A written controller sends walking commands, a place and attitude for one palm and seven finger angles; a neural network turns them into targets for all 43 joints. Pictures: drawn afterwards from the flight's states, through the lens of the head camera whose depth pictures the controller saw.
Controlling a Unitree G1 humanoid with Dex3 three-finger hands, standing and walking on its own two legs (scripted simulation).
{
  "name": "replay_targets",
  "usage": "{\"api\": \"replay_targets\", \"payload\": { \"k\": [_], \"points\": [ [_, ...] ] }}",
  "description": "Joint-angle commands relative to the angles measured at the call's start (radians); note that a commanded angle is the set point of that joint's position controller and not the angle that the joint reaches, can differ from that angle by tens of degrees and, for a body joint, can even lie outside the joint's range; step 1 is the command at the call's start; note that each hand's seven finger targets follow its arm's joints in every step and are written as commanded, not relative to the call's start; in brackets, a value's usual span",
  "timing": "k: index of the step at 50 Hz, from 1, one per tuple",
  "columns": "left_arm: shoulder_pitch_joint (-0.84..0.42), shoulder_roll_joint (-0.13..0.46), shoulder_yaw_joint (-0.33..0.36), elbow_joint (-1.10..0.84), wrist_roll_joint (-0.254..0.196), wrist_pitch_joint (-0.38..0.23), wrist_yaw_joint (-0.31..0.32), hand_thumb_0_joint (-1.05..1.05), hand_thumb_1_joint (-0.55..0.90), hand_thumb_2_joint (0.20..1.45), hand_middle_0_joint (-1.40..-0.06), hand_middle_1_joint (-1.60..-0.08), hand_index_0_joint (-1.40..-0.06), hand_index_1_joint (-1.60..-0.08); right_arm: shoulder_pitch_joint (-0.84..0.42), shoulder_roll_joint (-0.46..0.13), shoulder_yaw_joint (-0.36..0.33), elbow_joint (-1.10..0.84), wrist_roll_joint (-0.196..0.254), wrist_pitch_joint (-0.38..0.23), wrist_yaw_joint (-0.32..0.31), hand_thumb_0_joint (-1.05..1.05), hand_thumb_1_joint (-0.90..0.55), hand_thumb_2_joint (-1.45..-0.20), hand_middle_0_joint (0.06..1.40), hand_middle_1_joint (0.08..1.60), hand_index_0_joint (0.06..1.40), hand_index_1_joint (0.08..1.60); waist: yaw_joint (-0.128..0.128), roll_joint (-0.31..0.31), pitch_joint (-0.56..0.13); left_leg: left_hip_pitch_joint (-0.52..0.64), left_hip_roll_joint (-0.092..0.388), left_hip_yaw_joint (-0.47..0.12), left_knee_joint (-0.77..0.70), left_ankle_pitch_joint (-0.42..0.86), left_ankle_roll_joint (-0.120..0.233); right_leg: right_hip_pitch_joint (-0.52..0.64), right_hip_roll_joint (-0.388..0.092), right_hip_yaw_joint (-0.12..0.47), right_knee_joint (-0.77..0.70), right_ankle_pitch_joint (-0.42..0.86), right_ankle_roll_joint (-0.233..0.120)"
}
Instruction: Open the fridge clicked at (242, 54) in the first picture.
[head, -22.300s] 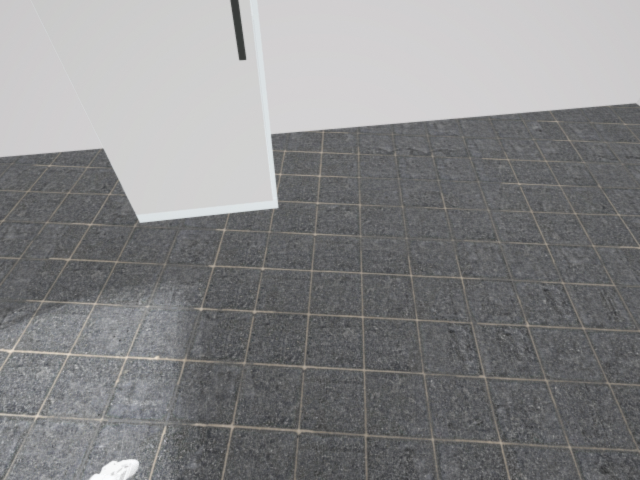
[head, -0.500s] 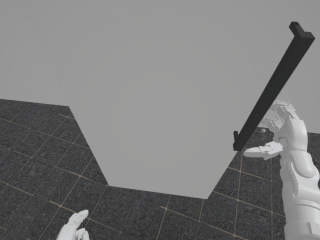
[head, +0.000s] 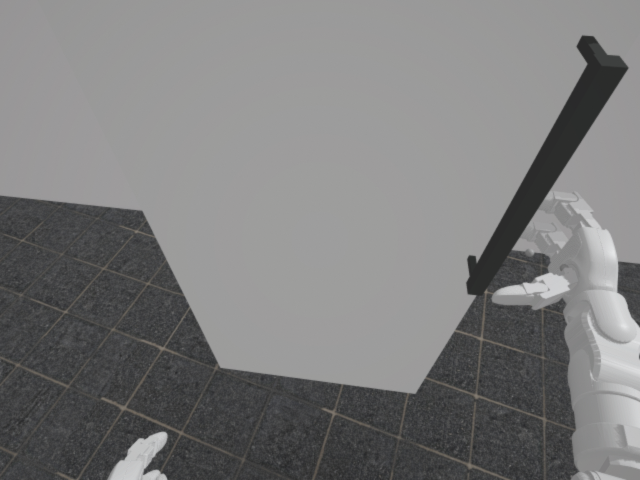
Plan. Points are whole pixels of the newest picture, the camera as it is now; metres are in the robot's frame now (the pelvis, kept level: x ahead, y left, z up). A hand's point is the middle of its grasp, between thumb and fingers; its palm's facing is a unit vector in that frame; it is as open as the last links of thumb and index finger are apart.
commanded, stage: slide the fingers in behind the handle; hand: right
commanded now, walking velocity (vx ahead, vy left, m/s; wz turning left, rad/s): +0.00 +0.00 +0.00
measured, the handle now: (518, 196) +0.43 -0.19 +0.15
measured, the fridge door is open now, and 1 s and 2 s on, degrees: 0 0 0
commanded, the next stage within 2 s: grip the handle and tug to test in 1.60 s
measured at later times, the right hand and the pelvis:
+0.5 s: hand (521, 258) +0.37 -0.20 +0.11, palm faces +0.05 +1.00 +0.01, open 14.0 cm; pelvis -0.01 +0.00 +0.00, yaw +0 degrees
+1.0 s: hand (502, 252) +0.39 -0.18 +0.10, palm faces +0.03 +1.00 +0.02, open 14.0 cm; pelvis +0.00 -0.01 +0.00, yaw +0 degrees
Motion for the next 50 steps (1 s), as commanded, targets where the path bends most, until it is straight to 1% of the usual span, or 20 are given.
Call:
{"api": "replay_targets", "payload": {
  "k": [1,6,8,9,10,12,16,17,21,24,25,27,29,35,38,40,44,45,47,50],
  "points": [
    [-0.030,0.133,0.059,-0.137,0.001,-0.048,0.001,0.000,0.900,0.900,-0.200,-0.300,-0.200,-0.300,-0.282,-0.210,-0.062,-0.261,0.020,-0.074,-0.006,0.000,0.500,-0.300,0.300,1.200,0.300,1.200,-0.016,-0.013,-0.299,0.127,-0.004,-0.023,-0.056,0.297,0.008,0.156,0.000,0.047,-0.086,0.294,-0.005],
    [-0.046,0.127,0.057,-0.153,-0.001,-0.050,-0.005,0.000,0.900,0.900,-0.200,-0.300,-0.200,-0.300,-0.205,-0.182,-0.055,-0.309,0.021,-0.047,-0.024,0.000,0.500,-0.300,0.300,1.200,0.300,1.200,-0.025,-0.005,-0.256,0.139,-0.002,-0.021,-0.060,0.311,0.005,0.135,0.000,0.039,-0.099,0.296,-0.004],
    [-0.052,0.125,0.057,-0.155,-0.002,-0.053,-0.005,0.000,0.900,0.900,-0.200,-0.300,-0.200,-0.300,-0.220,-0.172,-0.044,-0.343,0.019,-0.042,-0.033,0.000,0.500,-0.300,0.300,1.200,0.300,1.200,-0.017,0.005,-0.240,0.121,-0.003,-0.019,-0.067,0.281,0.003,0.139,-0.002,0.041,-0.103,0.269,-0.004],
    [-0.059,0.124,0.055,-0.155,-0.003,-0.054,-0.003,0.000,0.900,0.900,-0.200,-0.300,-0.200,-0.300,-0.239,-0.169,-0.035,-0.359,0.014,-0.042,-0.039,0.000,0.500,-0.300,0.300,1.200,0.300,1.200,-0.015,-0.035,-0.227,0.106,-0.002,-0.021,-0.070,0.257,0.005,0.140,-0.001,0.041,-0.107,0.250,-0.002],
    [-0.056,0.126,0.054,-0.152,0.000,-0.055,-0.002,0.000,0.900,0.900,-0.200,-0.300,-0.200,-0.300,-0.275,-0.158,-0.017,-0.367,0.012,-0.044,-0.047,0.000,0.500,-0.300,0.300,1.200,0.300,1.200,0.003,0.003,-0.215,0.097,-0.003,-0.021,-0.076,0.239,0.001,0.140,-0.002,0.041,-0.101,0.229,-0.008],
    [-0.058,0.127,0.053,-0.140,0.000,-0.058,0.004,0.000,0.900,0.900,-0.200,-0.300,-0.200,-0.300,-0.329,-0.181,-0.034,-0.365,0.007,-0.046,-0.054,0.000,0.500,-0.300,0.300,1.200,0.300,1.200,0.009,-0.006,-0.219,0.090,-0.004,-0.026,-0.081,0.213,0.001,0.143,-0.001,0.046,-0.106,0.201,-0.007],
    [-0.064,0.120,0.049,-0.131,0.002,-0.068,0.009,0.000,0.900,0.900,-0.200,-0.300,-0.200,-0.300,-0.360,-0.135,0.013,-0.361,0.002,-0.061,-0.056,0.000,0.500,-0.300,0.300,1.200,0.300,1.200,0.016,-0.041,-0.243,0.073,-0.003,-0.028,-0.082,0.184,0.004,0.174,0.000,0.050,-0.102,0.185,-0.005],
    [-0.061,0.123,0.048,-0.121,0.002,-0.069,0.011,0.000,0.900,0.900,-0.200,-0.300,-0.200,-0.300,-0.368,-0.162,-0.009,-0.337,0.001,-0.060,-0.057,0.000,0.500,-0.300,0.300,1.200,0.300,1.200,0.013,-0.033,-0.235,0.076,-0.002,-0.027,-0.081,0.192,0.005,0.167,0.001,0.053,-0.101,0.190,-0.004],
    [-0.059,0.125,0.049,-0.126,0.001,-0.065,0.007,0.000,0.900,0.900,-0.200,-0.300,-0.200,-0.300,-0.303,-0.158,-0.021,-0.269,0.007,-0.045,-0.044,0.000,0.500,-0.300,0.300,1.200,0.300,1.200,-0.005,0.010,-0.256,0.116,0.001,-0.030,-0.077,0.217,0.004,0.136,0.005,0.045,-0.098,0.199,-0.006],
    [-0.065,0.120,0.048,-0.140,0.000,-0.065,0.000,0.000,0.900,0.900,-0.200,-0.300,-0.200,-0.300,-0.287,-0.136,-0.004,-0.294,0.011,-0.035,-0.040,0.000,0.500,-0.300,0.300,1.200,0.300,1.200,-0.014,-0.032,-0.276,0.123,0.003,-0.026,-0.068,0.261,0.006,0.152,0.008,0.042,-0.095,0.240,-0.001],
    [-0.058,0.124,0.052,-0.140,0.003,-0.063,-0.002,0.000,0.900,0.900,-0.200,-0.300,-0.200,-0.300,-0.259,-0.152,-0.023,-0.286,0.013,-0.032,-0.041,0.000,0.500,-0.300,0.300,1.200,0.300,1.200,-0.017,0.005,-0.278,0.137,0.002,-0.023,-0.066,0.276,0.006,0.140,0.004,0.042,-0.089,0.257,-0.003],
    [-0.062,0.122,0.052,-0.149,0.000,-0.060,-0.005,0.000,0.900,0.900,-0.200,-0.300,-0.200,-0.300,-0.248,-0.153,-0.029,-0.309,0.018,-0.031,-0.044,0.000,0.500,-0.300,0.300,1.200,0.300,1.200,-0.019,0.011,-0.269,0.145,0.001,-0.026,-0.067,0.295,0.003,0.131,0.006,0.036,-0.092,0.262,-0.003],
    [-0.065,0.118,0.052,-0.152,-0.001,-0.061,-0.006,0.000,0.900,0.900,-0.200,-0.300,-0.200,-0.300,-0.260,-0.138,-0.011,-0.355,0.013,-0.038,-0.048,0.000,0.500,-0.300,0.300,1.200,0.300,1.200,-0.016,-0.038,-0.266,0.131,0.001,-0.023,-0.062,0.301,0.006,0.149,0.005,0.036,-0.093,0.279,0.001],
    [-0.055,0.126,0.057,-0.138,0.003,-0.059,-0.003,0.000,0.900,0.900,-0.200,-0.300,-0.200,-0.300,-0.277,-0.142,-0.012,-0.352,0.007,-0.043,-0.066,0.000,0.500,-0.300,0.300,1.200,0.300,1.200,-0.001,0.020,-0.240,0.117,-0.003,-0.026,-0.071,0.273,0.002,0.140,0.001,0.039,-0.087,0.254,-0.006],
    [-0.059,0.121,0.053,-0.130,0.001,-0.059,0.000,0.000,0.900,0.900,-0.200,-0.300,-0.200,-0.300,-0.335,-0.130,0.008,-0.346,0.000,-0.040,-0.066,0.000,0.500,-0.300,0.300,1.200,0.300,1.200,0.008,-0.028,-0.232,0.092,-0.001,-0.026,-0.072,0.242,0.004,0.146,0.005,0.044,-0.092,0.227,-0.002],
    [-0.053,0.123,0.056,-0.133,0.006,-0.059,0.000,0.000,0.900,0.900,-0.200,-0.300,-0.200,-0.300,-0.306,-0.147,-0.006,-0.365,-0.003,-0.045,-0.068,0.000,0.500,-0.300,0.300,1.200,0.300,1.200,-0.004,-0.045,-0.275,0.110,-0.001,-0.025,-0.064,0.261,0.008,0.165,0.002,0.045,-0.084,0.265,-0.002],
    [-0.052,0.117,0.055,-0.127,0.003,-0.062,-0.001,0.000,0.900,0.900,-0.200,-0.300,-0.200,-0.300,-0.332,-0.084,0.043,-0.338,0.003,-0.041,-0.068,0.000,0.500,-0.300,0.300,1.200,0.300,1.200,0.011,-0.026,-0.269,0.086,-0.004,-0.017,-0.062,0.264,0.004,0.175,0.000,0.048,-0.083,0.266,0.002],
    [-0.045,0.122,0.056,-0.122,0.003,-0.060,-0.001,0.000,0.900,0.900,-0.200,-0.300,-0.200,-0.300,-0.333,-0.107,0.027,-0.331,0.003,-0.041,-0.073,0.000,0.500,-0.300,0.300,1.200,0.300,1.200,0.008,0.001,-0.268,0.097,-0.004,-0.015,-0.061,0.267,0.007,0.166,-0.003,0.053,-0.082,0.275,0.001],
    [-0.051,0.115,0.058,-0.132,0.004,-0.065,-0.006,0.000,0.900,0.900,-0.200,-0.300,-0.200,-0.300,-0.334,-0.057,0.064,-0.362,-0.001,-0.039,-0.081,0.000,0.500,-0.300,0.300,1.200,0.300,1.200,0.003,-0.035,-0.295,0.090,-0.004,-0.011,-0.054,0.285,0.007,0.200,-0.002,0.054,-0.082,0.307,0.006],
    [-0.036,0.120,0.060,-0.126,0.008,-0.060,-0.012,0.000,0.900,0.900,-0.200,-0.300,-0.200,-0.300,-0.278,-0.069,0.047,-0.336,-0.011,-0.026,-0.102,0.000,0.500,-0.300,0.300,1.200,0.300,1.200,-0.006,-0.006,-0.294,0.096,-0.005,-0.006,-0.046,0.319,0.007,0.199,-0.007,0.055,-0.074,0.361,0.008]
  ]
}}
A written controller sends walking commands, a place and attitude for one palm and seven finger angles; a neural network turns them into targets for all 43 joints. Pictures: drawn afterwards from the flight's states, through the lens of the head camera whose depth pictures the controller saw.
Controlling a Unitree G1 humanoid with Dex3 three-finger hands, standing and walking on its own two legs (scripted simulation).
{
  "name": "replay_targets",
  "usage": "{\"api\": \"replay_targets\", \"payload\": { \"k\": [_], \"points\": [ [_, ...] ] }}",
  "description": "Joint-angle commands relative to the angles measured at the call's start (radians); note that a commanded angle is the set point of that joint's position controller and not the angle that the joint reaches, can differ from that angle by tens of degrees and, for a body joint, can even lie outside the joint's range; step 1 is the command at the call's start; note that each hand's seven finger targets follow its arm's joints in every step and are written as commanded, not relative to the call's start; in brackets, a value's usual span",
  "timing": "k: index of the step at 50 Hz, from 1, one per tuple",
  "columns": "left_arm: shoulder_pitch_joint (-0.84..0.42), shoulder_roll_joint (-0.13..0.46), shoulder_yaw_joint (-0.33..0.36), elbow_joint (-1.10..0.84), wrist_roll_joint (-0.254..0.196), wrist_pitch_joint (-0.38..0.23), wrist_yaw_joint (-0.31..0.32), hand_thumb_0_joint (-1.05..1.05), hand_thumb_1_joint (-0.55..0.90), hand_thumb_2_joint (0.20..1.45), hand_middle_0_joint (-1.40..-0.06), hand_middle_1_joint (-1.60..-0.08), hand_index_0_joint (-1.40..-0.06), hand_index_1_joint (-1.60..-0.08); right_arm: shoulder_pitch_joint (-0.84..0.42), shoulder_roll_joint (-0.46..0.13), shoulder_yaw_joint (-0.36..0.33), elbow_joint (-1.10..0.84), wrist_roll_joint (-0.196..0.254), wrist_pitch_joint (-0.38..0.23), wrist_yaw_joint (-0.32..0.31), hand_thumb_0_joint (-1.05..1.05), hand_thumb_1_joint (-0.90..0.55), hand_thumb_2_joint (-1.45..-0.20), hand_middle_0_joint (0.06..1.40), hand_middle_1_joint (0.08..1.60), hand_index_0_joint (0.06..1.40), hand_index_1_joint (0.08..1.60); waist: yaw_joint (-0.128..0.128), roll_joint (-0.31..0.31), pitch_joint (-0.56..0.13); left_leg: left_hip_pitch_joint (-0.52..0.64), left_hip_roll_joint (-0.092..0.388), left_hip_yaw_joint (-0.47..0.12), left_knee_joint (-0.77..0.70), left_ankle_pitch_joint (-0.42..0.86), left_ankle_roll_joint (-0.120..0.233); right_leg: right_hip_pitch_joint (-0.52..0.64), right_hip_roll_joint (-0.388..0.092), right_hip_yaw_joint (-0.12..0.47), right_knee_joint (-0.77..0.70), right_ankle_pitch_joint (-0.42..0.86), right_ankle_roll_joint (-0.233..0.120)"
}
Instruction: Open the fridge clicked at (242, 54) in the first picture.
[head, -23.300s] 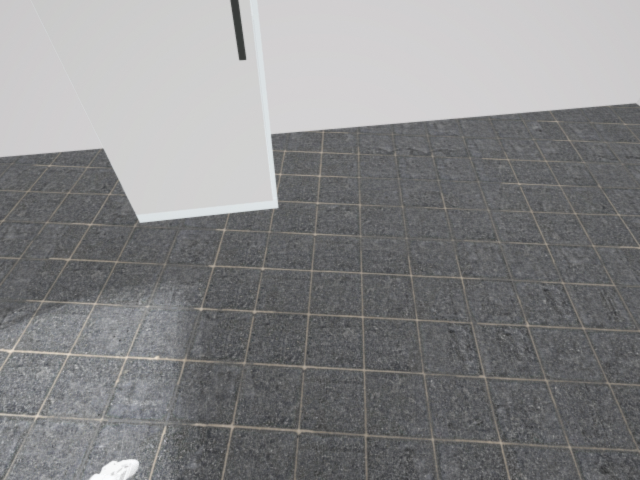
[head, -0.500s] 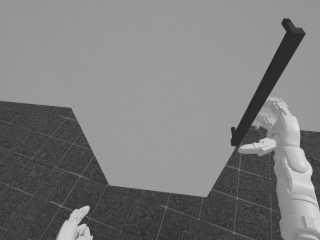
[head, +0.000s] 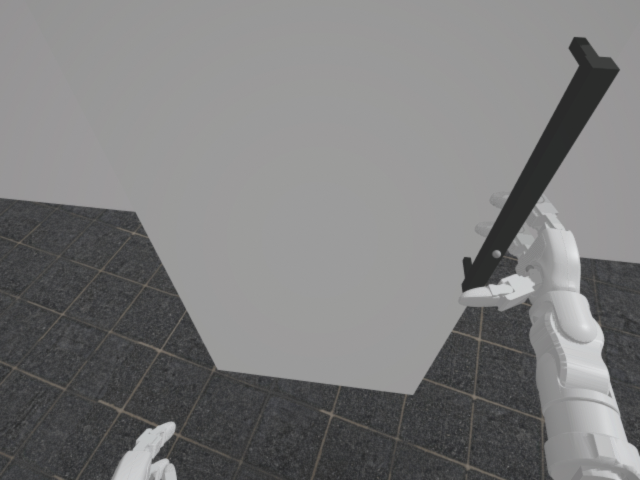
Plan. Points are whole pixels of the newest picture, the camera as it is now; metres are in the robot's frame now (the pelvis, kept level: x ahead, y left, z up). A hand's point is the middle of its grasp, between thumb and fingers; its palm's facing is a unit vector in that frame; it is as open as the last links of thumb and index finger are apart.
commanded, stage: slide the fingers in behind the handle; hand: right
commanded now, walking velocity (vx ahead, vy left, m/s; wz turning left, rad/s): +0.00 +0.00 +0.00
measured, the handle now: (512, 198) +0.43 -0.19 +0.15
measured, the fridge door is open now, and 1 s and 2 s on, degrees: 0 0 0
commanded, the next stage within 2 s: grip the handle and tug to test in 0.60 s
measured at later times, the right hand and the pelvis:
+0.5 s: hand (493, 261) +0.37 -0.17 +0.10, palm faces +0.06 +1.00 +0.00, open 14.0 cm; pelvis +0.00 +0.01 +0.00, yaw +0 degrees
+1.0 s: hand (488, 261) +0.37 -0.17 +0.10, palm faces +0.04 +1.00 +0.01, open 11.8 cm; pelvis +0.00 +0.01 +0.00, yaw +0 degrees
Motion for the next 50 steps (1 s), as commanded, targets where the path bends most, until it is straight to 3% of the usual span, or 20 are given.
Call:
{"api": "replay_targets", "payload": {
  "k": [1,5,6,7,10,13,16,18,20,22,24,25,28,31,34,35,38,42,45,50],
  "points": [
    [-0.019,0.135,0.059,-0.132,0.003,-0.040,-0.003,0.000,0.900,0.900,-0.200,-0.300,-0.200,-0.300,-0.306,-0.165,-0.048,-0.235,-0.006,-0.056,-0.024,0.000,0.500,-0.300,0.300,1.200,0.300,1.200,-0.010,-0.024,-0.296,0.091,-0.009,-0.001,-0.038,0.333,0.016,0.179,-0.013,0.059,-0.075,0.378,0.019],
    [-0.021,0.131,0.062,-0.142,0.006,-0.038,-0.012,0.000,0.900,0.900,-0.200,-0.300,-0.200,-0.300,-0.291,-0.126,-0.019,-0.280,-0.014,-0.054,-0.047,0.000,0.500,-0.300,0.300,1.200,0.300,1.200,-0.007,0.013,-0.295,0.107,-0.009,-0.001,-0.040,0.352,0.014,0.179,-0.016,0.051,-0.073,0.394,0.016],
    [-0.023,0.129,0.064,-0.145,0.004,-0.038,-0.013,0.000,0.900,0.900,-0.200,-0.300,-0.200,-0.300,-0.282,-0.148,-0.038,-0.312,-0.019,-0.059,-0.052,0.000,0.500,-0.300,0.300,1.200,0.300,1.200,-0.011,0.005,-0.313,0.117,-0.010,-0.004,-0.037,0.373,0.014,0.193,-0.017,0.049,-0.072,0.419,0.017],
    [-0.032,0.122,0.061,-0.151,0.004,-0.040,-0.015,0.000,0.900,0.900,-0.200,-0.300,-0.200,-0.300,-0.258,-0.106,-0.006,-0.332,-0.018,-0.057,-0.052,0.000,0.500,-0.300,0.300,1.200,0.300,1.200,-0.016,-0.029,-0.311,0.118,-0.009,-0.004,-0.037,0.373,0.014,0.199,-0.015,0.046,-0.075,0.424,0.020],
    [-0.030,0.128,0.061,-0.138,0.007,-0.036,-0.011,0.000,0.900,0.900,-0.200,-0.300,-0.200,-0.300,-0.260,-0.152,-0.045,-0.326,-0.016,-0.061,-0.062,0.000,0.500,-0.300,0.300,1.200,0.300,1.200,-0.008,0.021,-0.277,0.125,-0.010,-0.004,-0.046,0.365,0.015,0.178,-0.017,0.047,-0.075,0.393,0.016],
    [-0.047,0.120,0.056,-0.141,0.004,-0.036,-0.009,0.000,0.900,0.900,-0.200,-0.300,-0.200,-0.300,-0.275,-0.129,-0.030,-0.334,-0.016,-0.057,-0.063,0.000,0.500,-0.300,0.300,1.200,0.300,1.200,-0.002,-0.005,-0.256,0.113,-0.008,-0.008,-0.056,0.343,0.012,0.173,-0.010,0.038,-0.085,0.343,0.014],
    [-0.049,0.126,0.052,-0.140,0.004,-0.029,-0.002,0.000,0.900,0.900,-0.200,-0.300,-0.200,-0.300,-0.265,-0.173,-0.067,-0.297,-0.017,-0.050,-0.057,0.000,0.500,-0.300,0.300,1.200,0.300,1.200,-0.006,0.029,-0.240,0.132,-0.006,-0.015,-0.065,0.322,0.012,0.141,-0.007,0.037,-0.095,0.298,0.007],
    [-0.061,0.118,0.051,-0.142,0.000,-0.032,0.001,0.000,0.900,0.900,-0.200,-0.300,-0.200,-0.300,-0.320,-0.137,-0.023,-0.325,-0.016,-0.054,-0.048,0.000,0.500,-0.300,0.300,1.200,0.300,1.200,0.005,-0.034,-0.245,0.110,-0.005,-0.016,-0.068,0.301,0.013,0.163,-0.003,0.035,-0.093,0.282,0.009],
    [-0.056,0.121,0.050,-0.135,0.001,-0.036,0.003,0.000,0.900,0.900,-0.200,-0.300,-0.200,-0.300,-0.347,-0.119,0.001,-0.312,-0.013,-0.057,-0.042,0.000,0.500,-0.300,0.300,1.200,0.300,1.200,0.019,-0.027,-0.238,0.097,-0.006,-0.015,-0.073,0.284,0.013,0.169,-0.006,0.038,-0.086,0.272,0.007],
    [-0.055,0.120,0.053,-0.139,0.003,-0.042,0.003,0.000,0.900,0.900,-0.200,-0.300,-0.200,-0.300,-0.322,-0.117,-0.007,-0.324,-0.006,-0.065,-0.036,0.000,0.500,-0.300,0.300,1.200,0.300,1.200,0.005,-0.026,-0.285,0.115,-0.007,-0.017,-0.067,0.312,0.013,0.190,-0.004,0.041,-0.085,0.302,0.007],
    [-0.055,0.121,0.051,-0.133,0.001,-0.045,0.004,0.000,0.900,0.900,-0.200,-0.300,-0.200,-0.300,-0.319,-0.108,0.000,-0.288,0.001,-0.063,-0.030,0.000,0.500,-0.300,0.300,1.200,0.300,1.200,0.008,-0.017,-0.265,0.108,-0.006,-0.016,-0.070,0.304,0.011,0.175,-0.002,0.038,-0.084,0.278,0.009],
    [-0.046,0.129,0.052,-0.126,0.002,-0.041,0.004,0.000,0.900,0.900,-0.200,-0.300,-0.200,-0.300,-0.311,-0.141,-0.027,-0.261,0.001,-0.062,-0.032,0.000,0.500,-0.300,0.300,1.200,0.300,1.200,0.008,0.028,-0.259,0.117,-0.006,-0.015,-0.071,0.297,0.012,0.156,-0.004,0.043,-0.082,0.273,0.006],
    [-0.056,0.128,0.049,-0.129,0.000,-0.038,0.005,0.000,0.900,0.900,-0.200,-0.300,-0.200,-0.300,-0.348,-0.137,-0.020,-0.229,-0.005,-0.053,-0.033,0.000,0.500,-0.300,0.300,1.200,0.300,1.200,0.010,0.020,-0.227,0.098,-0.002,-0.018,-0.079,0.253,0.008,0.130,0.001,0.041,-0.094,0.220,0.005],
    [-0.052,0.132,0.049,-0.136,0.002,-0.029,0.005,0.000,0.900,0.900,-0.200,-0.300,-0.200,-0.300,-0.322,-0.198,-0.084,-0.206,-0.008,-0.050,-0.043,0.000,0.500,-0.300,0.300,1.200,0.300,1.200,-0.007,0.050,-0.249,0.141,0.001,-0.031,-0.080,0.273,0.005,0.106,0.004,0.032,-0.095,0.227,-0.001],
    [-0.052,0.124,0.050,-0.137,0.003,-0.031,0.004,0.000,0.900,0.900,-0.200,-0.300,-0.200,-0.300,-0.348,-0.194,-0.079,-0.234,-0.008,-0.069,-0.040,0.000,0.500,-0.300,0.300,1.200,0.300,1.200,-0.010,-0.011,-0.277,0.144,0.001,-0.033,-0.073,0.295,0.009,0.128,0.004,0.028,-0.090,0.251,0.002],
    [-0.044,0.128,0.050,-0.138,0.005,-0.029,0.003,0.000,0.900,0.900,-0.200,-0.300,-0.200,-0.300,-0.341,-0.217,-0.094,-0.236,-0.007,-0.077,-0.040,0.000,0.500,-0.300,0.300,1.200,0.300,1.200,-0.011,0.013,-0.284,0.165,0.000,-0.035,-0.070,0.306,0.009,0.117,0.002,0.030,-0.085,0.261,0.000],
    [-0.047,0.119,0.052,-0.141,0.002,-0.035,0.000,0.000,0.900,0.900,-0.200,-0.300,-0.200,-0.300,-0.335,-0.170,-0.054,-0.268,-0.006,-0.100,-0.026,0.000,0.360,-0.360,0.315,1.220,0.315,1.220,-0.004,-0.037,-0.297,0.149,-0.004,-0.032,-0.064,0.328,0.010,0.149,0.002,0.025,-0.085,0.282,0.003],
    [-0.040,0.124,0.057,-0.139,-0.003,-0.041,-0.004,0.000,0.900,0.900,-0.200,-0.300,-0.200,-0.300,-0.278,-0.128,-0.020,-0.262,0.007,-0.092,-0.006,0.000,0.173,-0.440,0.335,1.247,0.335,1.247,0.000,-0.021,-0.276,0.130,-0.009,-0.022,-0.065,0.341,0.011,0.158,-0.003,0.029,-0.083,0.300,0.004],
    [-0.036,0.137,0.057,-0.127,-0.004,-0.035,0.001,0.000,0.900,0.900,-0.200,-0.300,-0.200,-0.300,-0.318,-0.149,-0.028,-0.215,0.007,-0.062,-0.009,0.000,0.033,-0.500,0.350,1.267,0.350,1.267,0.014,0.031,-0.208,0.093,-0.007,-0.017,-0.083,0.262,0.008,0.123,-0.005,0.038,-0.094,0.227,0.002],
    [-0.042,0.128,0.058,-0.140,0.002,-0.042,-0.001,0.000,0.900,0.900,-0.200,-0.300,-0.200,-0.300,-0.325,-0.150,-0.033,-0.307,-0.005,-0.070,-0.041,0.000,-0.200,-0.600,0.375,1.300,0.375,1.300,-0.003,0.002,-0.284,0.124,-0.006,-0.015,-0.065,0.308,0.013,0.171,-0.004,0.042,-0.091,0.300,0.005]
  ]
}}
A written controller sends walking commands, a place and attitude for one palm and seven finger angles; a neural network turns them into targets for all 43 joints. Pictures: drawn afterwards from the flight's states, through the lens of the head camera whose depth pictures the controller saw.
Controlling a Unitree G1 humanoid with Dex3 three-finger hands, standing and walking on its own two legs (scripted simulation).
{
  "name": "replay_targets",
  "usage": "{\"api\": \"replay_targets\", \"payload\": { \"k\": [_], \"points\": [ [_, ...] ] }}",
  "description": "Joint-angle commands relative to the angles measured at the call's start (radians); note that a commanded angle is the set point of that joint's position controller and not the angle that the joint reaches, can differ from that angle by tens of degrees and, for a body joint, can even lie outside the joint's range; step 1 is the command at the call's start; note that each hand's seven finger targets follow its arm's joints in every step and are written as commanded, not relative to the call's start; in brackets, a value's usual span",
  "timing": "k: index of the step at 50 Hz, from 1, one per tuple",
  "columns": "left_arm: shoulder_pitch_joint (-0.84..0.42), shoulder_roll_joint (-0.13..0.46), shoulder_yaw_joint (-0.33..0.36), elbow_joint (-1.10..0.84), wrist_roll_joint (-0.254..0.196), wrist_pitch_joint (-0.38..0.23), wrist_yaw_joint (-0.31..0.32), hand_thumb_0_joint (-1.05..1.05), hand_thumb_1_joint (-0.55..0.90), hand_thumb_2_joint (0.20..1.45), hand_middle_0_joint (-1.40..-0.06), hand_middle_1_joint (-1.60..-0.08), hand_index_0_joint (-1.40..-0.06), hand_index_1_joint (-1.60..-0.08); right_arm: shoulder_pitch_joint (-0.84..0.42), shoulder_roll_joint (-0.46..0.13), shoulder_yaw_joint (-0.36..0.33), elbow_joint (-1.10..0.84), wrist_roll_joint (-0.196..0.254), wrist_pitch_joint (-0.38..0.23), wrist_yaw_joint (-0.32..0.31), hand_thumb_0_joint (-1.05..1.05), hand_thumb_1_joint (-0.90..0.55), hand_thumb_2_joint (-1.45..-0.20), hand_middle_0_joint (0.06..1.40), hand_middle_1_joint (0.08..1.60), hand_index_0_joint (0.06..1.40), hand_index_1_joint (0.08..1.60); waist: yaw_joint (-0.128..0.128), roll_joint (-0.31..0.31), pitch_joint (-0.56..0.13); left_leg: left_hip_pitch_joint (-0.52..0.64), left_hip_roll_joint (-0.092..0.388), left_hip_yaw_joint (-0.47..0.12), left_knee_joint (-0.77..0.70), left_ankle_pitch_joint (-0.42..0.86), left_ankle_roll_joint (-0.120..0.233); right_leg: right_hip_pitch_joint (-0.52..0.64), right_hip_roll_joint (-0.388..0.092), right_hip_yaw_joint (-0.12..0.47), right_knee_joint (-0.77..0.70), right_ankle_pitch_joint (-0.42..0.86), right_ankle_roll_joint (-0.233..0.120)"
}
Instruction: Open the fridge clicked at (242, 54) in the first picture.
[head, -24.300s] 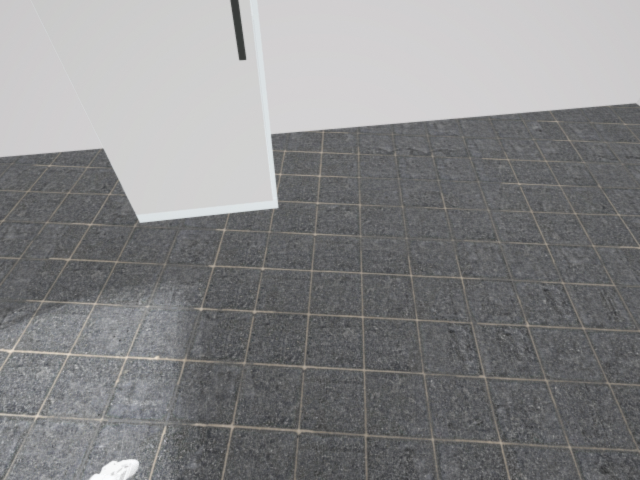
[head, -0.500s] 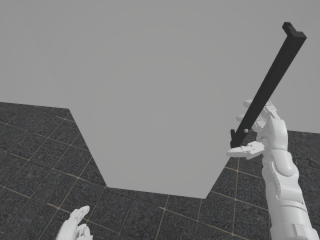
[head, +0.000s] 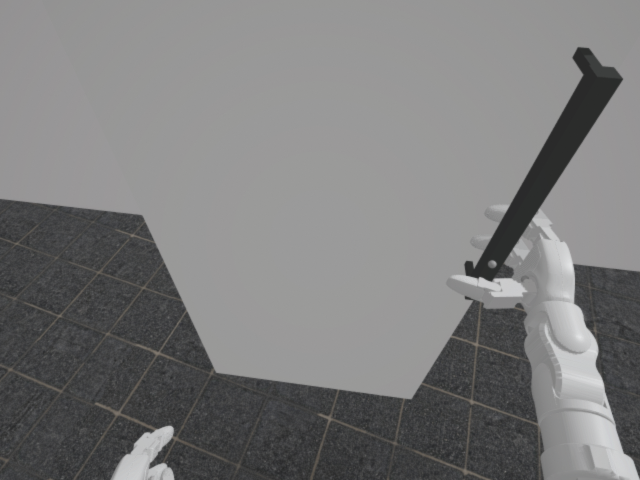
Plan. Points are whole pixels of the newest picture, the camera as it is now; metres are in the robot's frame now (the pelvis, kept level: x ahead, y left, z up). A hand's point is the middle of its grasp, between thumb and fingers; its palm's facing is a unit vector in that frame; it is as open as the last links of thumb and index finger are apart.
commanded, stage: grip the handle and tug to test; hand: right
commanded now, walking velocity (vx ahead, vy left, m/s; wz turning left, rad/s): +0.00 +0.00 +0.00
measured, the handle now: (515, 202) +0.43 -0.20 +0.15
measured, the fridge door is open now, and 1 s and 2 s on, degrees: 0 0 13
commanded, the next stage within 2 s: pull the door a little, standing still in 1.12 s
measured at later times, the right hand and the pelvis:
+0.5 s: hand (489, 263) +0.37 -0.17 +0.10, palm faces +0.06 +1.00 +0.00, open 5.7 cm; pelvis +0.01 +0.00 +0.00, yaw +1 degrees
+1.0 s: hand (487, 263) +0.37 -0.17 +0.10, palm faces +0.07 +1.00 +0.00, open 5.7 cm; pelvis +0.01 +0.00 +0.00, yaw +1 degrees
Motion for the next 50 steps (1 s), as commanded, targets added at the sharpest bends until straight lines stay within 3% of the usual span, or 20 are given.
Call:
{"api": "replay_targets", "payload": {
  "k": [1,4,5,7,9,10,12,14,15,20,21,23,25,27,35,43,44,45,47,50],
  "points": [
    [-0.047,0.119,0.054,-0.146,0.005,-0.056,0.003,0.000,0.900,0.900,-0.200,-0.300,-0.200,-0.300,-0.362,-0.158,-0.040,-0.302,-0.003,-0.086,-0.025,0.000,-0.247,-0.620,0.380,1.307,0.380,1.307,-0.005,-0.012,-0.300,0.103,-0.001,-0.015,-0.056,0.314,0.004,0.161,-0.001,0.040,-0.074,0.303,-0.002],
    [-0.050,0.114,0.053,-0.142,0.006,-0.063,-0.001,0.000,0.900,0.900,-0.200,-0.300,-0.200,-0.300,-0.322,-0.136,-0.028,-0.306,-0.007,-0.102,-0.040,0.000,-0.387,-0.680,0.395,1.327,0.395,1.327,-0.008,-0.014,-0.283,0.097,-0.004,-0.009,-0.050,0.317,0.006,0.167,-0.003,0.043,-0.076,0.322,0.006],
    [-0.044,0.119,0.054,-0.138,0.009,-0.061,-0.002,0.000,0.900,0.900,-0.200,-0.300,-0.200,-0.300,-0.314,-0.147,-0.035,-0.291,-0.010,-0.101,-0.045,0.000,-0.433,-0.700,0.400,1.333,0.400,1.333,-0.005,0.025,-0.278,0.105,-0.003,-0.008,-0.053,0.317,0.004,0.156,-0.006,0.042,-0.073,0.318,0.002],
    [-0.050,0.120,0.052,-0.140,0.006,-0.059,-0.004,0.000,0.900,0.900,-0.200,-0.300,-0.200,-0.300,-0.319,-0.140,-0.030,-0.269,-0.013,-0.089,-0.046,0.000,-0.527,-0.740,0.410,1.347,0.410,1.347,0.001,0.040,-0.254,0.097,-0.004,-0.011,-0.059,0.304,0.001,0.137,-0.003,0.039,-0.081,0.285,0.000],
    [-0.057,0.118,0.052,-0.144,0.005,-0.058,-0.001,0.000,0.900,0.900,-0.200,-0.300,-0.200,-0.300,-0.327,-0.146,-0.028,-0.288,-0.019,-0.085,-0.040,0.000,-0.620,-0.780,0.420,1.360,0.420,1.360,-0.004,-0.007,-0.257,0.100,-0.001,-0.016,-0.060,0.304,0.004,0.142,-0.002,0.035,-0.082,0.285,0.002],
    [-0.052,0.121,0.053,-0.143,0.007,-0.056,-0.001,0.000,0.900,0.900,-0.200,-0.300,-0.200,-0.300,-0.325,-0.169,-0.047,-0.289,-0.019,-0.084,-0.042,0.000,-0.667,-0.800,0.425,1.367,0.425,1.367,-0.007,0.015,-0.262,0.115,0.000,-0.015,-0.060,0.313,0.006,0.142,-0.003,0.038,-0.080,0.298,0.001],
    [-0.061,0.112,0.053,-0.152,0.006,-0.058,-0.002,0.000,0.900,0.900,-0.200,-0.300,-0.200,-0.300,-0.310,-0.136,-0.022,-0.338,-0.016,-0.088,-0.035,0.000,-0.760,-0.840,0.435,1.380,0.435,1.380,-0.009,-0.029,-0.294,0.117,-0.001,-0.014,-0.053,0.345,0.006,0.178,-0.004,0.036,-0.077,0.340,0.004],
    [-0.063,0.111,0.052,-0.151,0.005,-0.063,-0.004,0.000,0.900,0.900,-0.200,-0.300,-0.200,-0.300,-0.283,-0.120,-0.014,-0.341,-0.009,-0.085,-0.033,0.000,-0.853,-0.880,0.445,1.393,0.445,1.393,-0.014,-0.037,-0.289,0.109,-0.003,-0.008,-0.051,0.352,0.009,0.190,-0.006,0.040,-0.076,0.368,0.011],
    [-0.058,0.113,0.052,-0.150,0.008,-0.062,-0.005,0.000,0.900,0.900,-0.200,-0.300,-0.200,-0.300,-0.266,-0.118,-0.012,-0.333,-0.008,-0.082,-0.033,0.000,-0.900,-0.900,0.450,1.400,0.450,1.400,-0.010,-0.004,-0.279,0.116,-0.003,-0.006,-0.054,0.359,0.007,0.181,-0.008,0.038,-0.073,0.371,0.007],
    [-0.063,0.119,0.053,-0.154,0.007,-0.060,-0.003,0.000,0.900,0.900,-0.200,-0.300,-0.200,-0.300,-0.249,-0.147,-0.045,-0.327,-0.001,-0.077,-0.036,0.000,-0.900,-0.900,0.450,1.400,0.450,1.400,-0.016,0.043,-0.262,0.141,-0.002,-0.010,-0.059,0.362,0.004,0.146,-0.007,0.032,-0.080,0.338,0.003],
    [-0.066,0.116,0.051,-0.154,0.006,-0.059,-0.002,0.000,0.900,0.900,-0.200,-0.300,-0.200,-0.300,-0.272,-0.139,-0.036,-0.334,-0.004,-0.077,-0.034,0.000,-0.900,-0.900,0.450,1.400,0.450,1.400,-0.007,0.026,-0.263,0.132,-0.002,-0.013,-0.061,0.362,0.002,0.153,-0.005,0.029,-0.083,0.333,0.002],
    [-0.066,0.116,0.052,-0.152,0.007,-0.057,0.000,0.000,0.900,0.900,-0.200,-0.300,-0.200,-0.300,-0.267,-0.170,-0.068,-0.327,-0.003,-0.073,-0.035,0.000,-0.900,-0.900,0.450,1.400,0.450,1.400,-0.018,0.002,-0.262,0.139,0.000,-0.017,-0.060,0.372,0.004,0.149,-0.002,0.027,-0.083,0.339,0.004],
    [-0.061,0.118,0.052,-0.151,0.008,-0.052,0.000,0.000,0.900,0.900,-0.200,-0.300,-0.200,-0.300,-0.252,-0.176,-0.068,-0.326,-0.009,-0.068,-0.035,0.000,-0.900,-0.900,0.450,1.400,0.450,1.400,-0.016,0.014,-0.262,0.146,0.000,-0.016,-0.061,0.375,0.005,0.147,-0.003,0.026,-0.079,0.347,0.001],
    [-0.064,0.113,0.050,-0.153,0.006,-0.052,-0.001,0.000,0.900,0.900,-0.200,-0.300,-0.200,-0.300,-0.281,-0.146,-0.041,-0.338,-0.008,-0.064,-0.033,0.000,-0.900,-0.900,0.450,1.400,0.450,1.400,-0.007,-0.012,-0.259,0.128,0.000,-0.016,-0.062,0.374,0.003,0.157,-0.001,0.026,-0.080,0.343,0.003],
    [-0.053,0.118,0.054,-0.145,0.009,-0.048,0.001,0.000,0.900,0.900,-0.200,-0.300,-0.200,-0.300,-0.289,-0.146,-0.037,-0.322,-0.011,-0.055,-0.036,0.000,-0.900,-0.900,0.450,1.400,0.450,1.400,-0.002,0.016,-0.275,0.132,0.000,-0.014,-0.061,0.381,0.003,0.164,-0.002,0.030,-0.072,0.359,0.002],
    [-0.070,0.110,0.053,-0.169,0.007,-0.054,-0.006,0.000,0.900,0.900,-0.200,-0.300,-0.200,-0.300,-0.192,-0.117,-0.022,-0.373,-0.006,-0.061,-0.028,0.000,-0.900,-0.900,0.450,1.400,0.450,1.400,-0.022,-0.001,-0.282,0.146,-0.001,-0.011,-0.058,0.382,0.004,0.165,-0.001,0.027,-0.083,0.355,0.003],
    [-0.072,0.112,0.056,-0.171,0.007,-0.055,-0.006,0.000,0.900,0.900,-0.200,-0.300,-0.200,-0.300,-0.156,-0.147,-0.055,-0.381,-0.004,-0.061,-0.029,0.000,-0.900,-0.900,0.450,1.400,0.450,1.400,-0.035,-0.013,-0.288,0.156,-0.001,-0.015,-0.056,0.392,0.006,0.164,-0.002,0.024,-0.080,0.367,0.004],
    [-0.068,0.115,0.055,-0.175,0.010,-0.054,-0.008,0.000,0.900,0.900,-0.200,-0.300,-0.200,-0.300,-0.114,-0.142,-0.049,-0.376,-0.004,-0.059,-0.027,0.000,-0.900,-0.900,0.450,1.400,0.450,1.400,-0.039,0.025,-0.286,0.179,-0.001,-0.012,-0.056,0.403,0.005,0.148,-0.003,0.023,-0.081,0.370,0.001],
    [-0.079,0.109,0.055,-0.185,0.006,-0.056,-0.010,0.000,0.900,0.900,-0.200,-0.300,-0.200,-0.300,-0.122,-0.118,-0.027,-0.420,-0.003,-0.061,-0.023,0.000,-0.900,-0.900,0.450,1.400,0.450,1.400,-0.032,-0.003,-0.283,0.167,0.000,-0.014,-0.055,0.409,0.003,0.160,-0.003,0.019,-0.085,0.375,0.003],
    [-0.082,0.107,0.058,-0.197,0.008,-0.061,-0.014,0.000,0.900,0.900,-0.200,-0.300,-0.200,-0.300,-0.036,-0.111,-0.025,-0.468,-0.002,-0.059,-0.027,0.000,-0.900,-0.900,0.450,1.400,0.450,1.400,-0.048,-0.013,-0.286,0.179,-0.001,-0.010,-0.048,0.429,0.007,0.174,-0.008,0.021,-0.079,0.424,0.005]
  ]
}}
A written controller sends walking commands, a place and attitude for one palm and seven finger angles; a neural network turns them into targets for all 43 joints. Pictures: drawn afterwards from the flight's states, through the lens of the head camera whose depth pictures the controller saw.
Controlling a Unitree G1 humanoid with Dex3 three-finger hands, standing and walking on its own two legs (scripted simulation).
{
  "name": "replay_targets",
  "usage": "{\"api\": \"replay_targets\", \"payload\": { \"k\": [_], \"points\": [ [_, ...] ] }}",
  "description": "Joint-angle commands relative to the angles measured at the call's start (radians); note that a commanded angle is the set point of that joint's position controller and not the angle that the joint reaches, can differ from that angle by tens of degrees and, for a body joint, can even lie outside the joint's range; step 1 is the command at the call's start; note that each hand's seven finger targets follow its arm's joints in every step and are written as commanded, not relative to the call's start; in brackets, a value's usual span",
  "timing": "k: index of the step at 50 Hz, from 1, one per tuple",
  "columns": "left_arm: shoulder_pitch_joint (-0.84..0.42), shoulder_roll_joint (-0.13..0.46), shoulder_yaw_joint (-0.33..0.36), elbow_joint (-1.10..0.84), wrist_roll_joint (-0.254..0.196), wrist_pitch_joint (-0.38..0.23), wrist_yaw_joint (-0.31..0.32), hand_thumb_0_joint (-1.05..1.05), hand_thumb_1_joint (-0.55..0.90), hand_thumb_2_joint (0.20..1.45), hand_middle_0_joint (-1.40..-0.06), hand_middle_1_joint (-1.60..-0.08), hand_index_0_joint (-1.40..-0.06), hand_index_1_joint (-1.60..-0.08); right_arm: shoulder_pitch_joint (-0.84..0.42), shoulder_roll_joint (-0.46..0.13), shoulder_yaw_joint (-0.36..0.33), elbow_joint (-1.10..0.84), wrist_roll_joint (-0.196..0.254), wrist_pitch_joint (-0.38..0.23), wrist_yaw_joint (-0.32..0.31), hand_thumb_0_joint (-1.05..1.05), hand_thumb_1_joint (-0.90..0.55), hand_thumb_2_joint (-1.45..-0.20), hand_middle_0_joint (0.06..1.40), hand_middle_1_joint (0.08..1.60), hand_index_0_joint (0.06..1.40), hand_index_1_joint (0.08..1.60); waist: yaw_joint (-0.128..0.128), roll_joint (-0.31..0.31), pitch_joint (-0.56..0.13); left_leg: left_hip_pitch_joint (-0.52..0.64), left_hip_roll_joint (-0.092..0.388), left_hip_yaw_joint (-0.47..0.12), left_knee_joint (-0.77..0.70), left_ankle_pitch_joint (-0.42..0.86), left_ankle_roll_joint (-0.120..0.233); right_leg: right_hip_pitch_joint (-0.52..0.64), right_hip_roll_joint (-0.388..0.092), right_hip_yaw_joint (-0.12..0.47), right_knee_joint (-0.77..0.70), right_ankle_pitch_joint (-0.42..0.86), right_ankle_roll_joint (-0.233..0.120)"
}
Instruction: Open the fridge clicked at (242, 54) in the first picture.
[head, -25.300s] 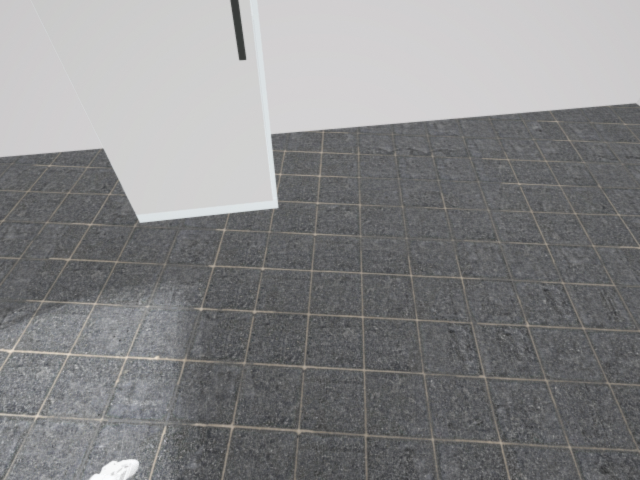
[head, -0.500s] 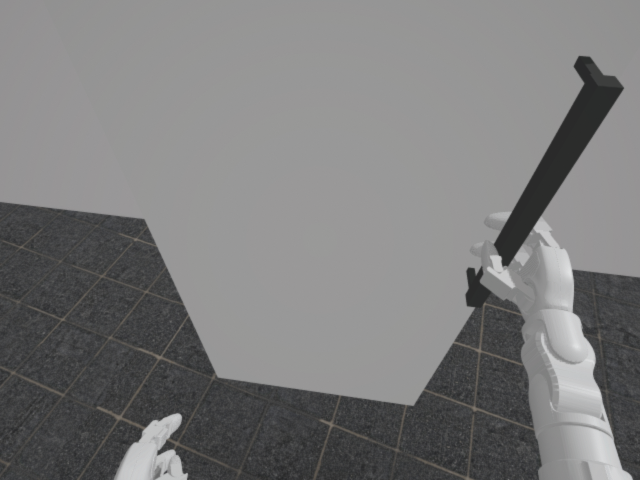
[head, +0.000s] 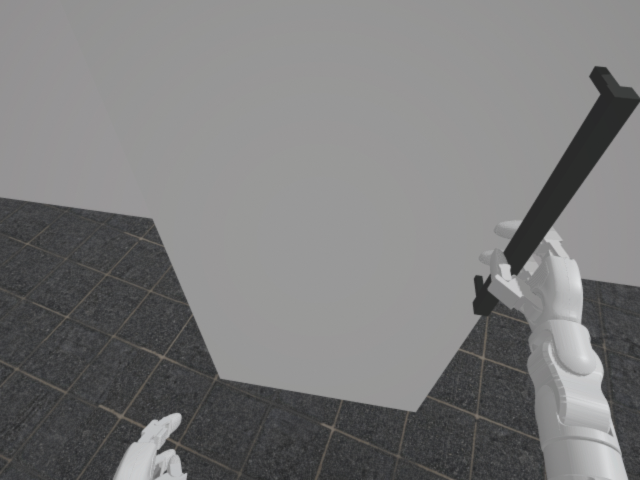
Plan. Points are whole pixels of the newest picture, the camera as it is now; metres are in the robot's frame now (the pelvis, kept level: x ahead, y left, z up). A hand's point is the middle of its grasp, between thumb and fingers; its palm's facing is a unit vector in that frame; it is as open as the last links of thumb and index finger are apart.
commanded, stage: grip the handle and tug to test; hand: right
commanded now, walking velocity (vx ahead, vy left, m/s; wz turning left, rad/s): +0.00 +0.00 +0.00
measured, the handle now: (527, 219) +0.41 -0.21 +0.15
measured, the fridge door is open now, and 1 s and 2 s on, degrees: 0 13 35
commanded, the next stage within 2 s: pull the door a little, standing still in 0.12 s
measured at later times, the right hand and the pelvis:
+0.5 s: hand (498, 281) +0.35 -0.18 +0.10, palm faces +0.10 +0.99 -0.01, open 5.9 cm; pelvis +0.03 -0.01 +0.00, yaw +1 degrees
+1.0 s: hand (492, 361) +0.25 -0.15 +0.09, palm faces +0.01 +0.98 -0.21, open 5.7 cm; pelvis +0.05 -0.02 +0.02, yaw +1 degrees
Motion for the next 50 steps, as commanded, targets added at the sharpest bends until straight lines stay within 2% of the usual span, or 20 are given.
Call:
{"api": "replay_targets", "payload": {
  "k": [1,10,11,13,14,17,22,25,31,38,39,40,41,42,43,44,45,46,47,50],
  "points": [
    [-0.073,0.115,0.055,-0.165,0.000,-0.058,-0.002,0.000,0.900,0.900,-0.200,-0.300,-0.200,-0.300,-0.124,-0.118,-0.006,-0.345,0.003,-0.089,0.028,0.000,-0.900,-0.900,0.450,1.400,0.450,1.400,-0.053,-0.014,-0.273,0.150,0.009,0.013,-0.028,0.454,0.003,0.144,-0.002,0.042,-0.050,0.462,0.002],
    [-0.068,0.112,0.063,-0.183,0.007,-0.060,-0.009,0.000,0.900,0.900,-0.200,-0.300,-0.200,-0.300,0.063,-0.095,0.015,-0.518,0.003,-0.047,0.017,0.000,-0.900,-0.900,0.450,1.400,0.450,1.400,-0.064,-0.003,-0.286,0.177,0.011,0.019,-0.016,0.572,-0.005,0.196,-0.019,0.037,-0.030,0.650,0.009],
    [-0.072,0.105,0.061,-0.187,0.005,-0.061,-0.011,0.000,0.900,0.900,-0.200,-0.300,-0.200,-0.300,0.047,-0.075,0.038,-0.551,0.000,-0.044,0.015,0.000,-0.900,-0.900,0.450,1.400,0.450,1.400,-0.057,-0.034,-0.280,0.161,0.012,0.020,-0.016,0.581,-0.005,0.215,-0.021,0.040,-0.030,0.682,0.012],
    [-0.063,0.112,0.061,-0.167,0.008,-0.056,-0.003,0.000,0.900,0.900,-0.200,-0.300,-0.200,-0.300,-0.034,-0.120,-0.001,-0.523,-0.007,-0.032,0.003,0.000,-0.900,-0.900,0.450,1.400,0.450,1.400,-0.044,-0.057,-0.261,0.136,0.010,0.019,-0.017,0.569,-0.006,0.213,-0.021,0.043,-0.028,0.679,0.019],
    [-0.054,0.116,0.061,-0.153,0.010,-0.053,0.000,0.000,0.900,0.900,-0.200,-0.300,-0.200,-0.300,-0.108,-0.136,-0.011,-0.500,-0.011,-0.029,-0.004,0.000,-0.900,-0.900,0.450,1.400,0.450,1.400,-0.025,-0.020,-0.251,0.125,0.009,0.021,-0.020,0.575,-0.007,0.213,-0.020,0.047,-0.024,0.675,0.018],
    [-0.053,0.106,0.065,-0.166,0.011,-0.052,0.000,0.000,0.900,0.900,-0.200,-0.300,-0.200,-0.300,0.015,-0.089,0.005,-0.505,-0.005,-0.015,0.001,0.000,-0.900,-0.900,0.450,1.400,0.450,1.400,-0.046,-0.019,-0.279,0.153,0.012,0.022,-0.016,0.615,-0.008,0.225,-0.021,0.043,-0.019,0.730,0.018],
    [-0.072,0.098,0.061,-0.188,0.015,-0.049,-0.008,0.000,0.900,0.900,-0.200,-0.300,-0.200,-0.300,0.150,-0.077,0.016,-0.603,0.003,-0.006,0.010,0.000,-0.900,-0.900,0.450,1.400,0.450,1.400,-0.067,-0.027,-0.321,0.193,0.019,0.027,-0.014,0.653,-0.009,0.249,-0.021,0.040,-0.020,0.773,0.021],
    [-0.087,0.097,0.058,-0.206,0.016,-0.048,-0.011,0.000,0.900,0.900,-0.200,-0.300,-0.200,-0.300,0.264,-0.071,0.019,-0.655,0.012,-0.003,0.012,0.000,-0.900,-0.900,0.450,1.400,0.450,1.400,-0.078,0.015,-0.302,0.219,0.019,0.030,-0.017,0.656,-0.007,0.227,-0.022,0.037,-0.027,0.736,0.015],
    [-0.103,0.082,0.053,-0.253,0.016,-0.045,-0.020,0.000,0.900,0.900,-0.200,-0.300,-0.200,-0.300,0.545,-0.046,0.032,-0.856,0.021,0.015,0.006,0.000,-0.900,-0.900,0.450,1.400,0.450,1.400,-0.095,-0.017,-0.275,0.249,0.030,0.038,-0.008,0.749,-0.011,0.223,-0.028,0.027,-0.022,0.801,0.015],
    [-0.131,0.069,0.054,-0.280,0.015,-0.067,-0.026,0.000,0.900,0.900,-0.200,-0.300,-0.200,-0.300,0.868,0.008,0.097,-1.083,0.009,0.009,-0.027,0.000,-0.900,-0.900,0.450,1.400,0.450,1.400,-0.092,-0.050,-0.133,0.150,0.021,0.072,-0.008,0.555,-0.002,0.158,-0.022,0.040,-0.031,0.636,0.029],
    [-0.123,0.075,0.057,-0.273,0.018,-0.069,-0.022,0.000,0.900,0.900,-0.200,-0.300,-0.200,-0.300,0.846,-0.022,0.074,-1.084,0.004,-0.002,-0.041,0.000,-0.900,-0.900,0.450,1.400,0.450,1.400,-0.080,-0.023,-0.117,0.130,0.019,0.071,-0.005,0.539,-0.003,0.141,-0.020,0.045,-0.024,0.602,0.030],
    [-0.054,0.116,0.037,-0.240,0.038,-0.057,0.017,0.000,0.900,0.900,-0.200,-0.300,-0.200,-0.300,0.397,-0.320,-0.104,-1.097,-0.131,-0.057,-0.121,0.000,-0.900,-0.900,0.450,1.400,0.450,1.400,-0.028,-0.044,-0.005,0.155,0.089,-0.053,-0.116,0.590,-0.009,0.115,-0.031,0.065,-0.067,0.472,-0.029],
    [-0.075,0.085,0.049,-0.212,0.043,-0.050,0.028,0.000,0.900,0.900,-0.200,-0.300,-0.200,-0.300,0.591,-0.126,0.007,-0.964,-0.129,-0.050,-0.137,0.000,-0.900,-0.900,0.450,1.400,0.450,1.400,-0.011,0.048,-0.038,0.158,0.128,-0.066,-0.138,0.648,0.004,0.173,-0.024,0.072,-0.048,0.479,-0.026],
    [-0.074,0.093,0.047,-0.218,0.048,-0.043,0.029,0.000,0.900,0.900,-0.200,-0.300,-0.200,-0.300,0.721,-0.054,0.091,-0.914,-0.144,-0.042,-0.141,0.000,-0.900,-0.900,0.450,1.400,0.450,1.400,-0.011,0.077,-0.073,0.174,0.135,-0.058,-0.109,0.750,0.000,0.201,-0.027,0.071,-0.036,0.579,-0.028],
    [-0.060,0.100,0.043,-0.235,0.051,-0.029,0.035,0.000,0.900,0.900,-0.200,-0.300,-0.200,-0.300,0.774,-0.028,0.125,-0.906,-0.155,-0.040,-0.141,0.000,-0.900,-0.900,0.450,1.400,0.450,1.400,-0.008,0.040,-0.108,0.203,0.119,-0.016,-0.049,0.854,-0.020,0.263,-0.044,0.077,-0.045,0.824,-0.035],
    [-0.040,0.111,0.045,-0.242,0.053,-0.015,0.032,0.000,0.900,0.900,-0.200,-0.300,-0.200,-0.300,0.777,-0.038,0.139,-0.934,-0.162,-0.043,-0.141,0.000,-0.900,-0.900,0.450,1.400,0.450,1.400,0.004,-0.033,-0.140,0.158,0.084,0.030,0.037,0.852,-0.050,0.371,-0.058,0.095,-0.046,1.106,-0.042],
    [-0.030,0.121,0.050,-0.238,0.060,-0.007,0.026,0.000,0.900,0.900,-0.200,-0.300,-0.200,-0.300,0.755,-0.051,0.147,-0.949,-0.169,-0.046,-0.144,0.000,-0.900,-0.900,0.450,1.400,0.450,1.400,0.020,-0.103,-0.149,0.004,0.037,0.060,0.133,0.585,-0.064,0.527,-0.089,0.151,-0.067,1.336,-0.049],
    [-0.053,0.116,0.058,-0.234,0.075,-0.001,0.018,0.000,0.900,0.900,-0.200,-0.300,-0.200,-0.300,0.771,-0.053,0.150,-0.954,-0.175,-0.045,-0.151,0.000,-0.900,-0.900,0.450,1.400,0.450,1.400,0.014,-0.186,-0.155,-0.147,0.002,0.069,0.172,0.193,-0.058,0.662,-0.140,0.211,-0.097,1.502,-0.046],
    [-0.079,0.101,0.058,-0.234,0.088,0.005,0.011,0.000,0.900,0.900,-0.200,-0.300,-0.200,-0.300,0.793,-0.022,0.175,-0.932,-0.186,-0.033,-0.155,0.000,-0.900,-0.900,0.450,1.400,0.450,1.400,-0.001,-0.203,-0.139,-0.185,0.002,0.059,0.163,-0.061,-0.046,0.667,-0.184,0.248,-0.115,1.522,-0.038],
    [-0.117,0.080,0.046,-0.255,0.086,0.013,0.017,0.000,0.900,0.900,-0.200,-0.300,-0.200,-0.300,0.731,-0.025,0.182,-0.959,-0.195,-0.009,-0.183,0.000,-0.900,-0.900,0.450,1.400,0.450,1.400,-0.012,-0.054,-0.076,-0.073,0.022,0.060,0.024,0.001,-0.029,0.533,-0.174,0.226,-0.163,1.296,-0.025]
  ]
}}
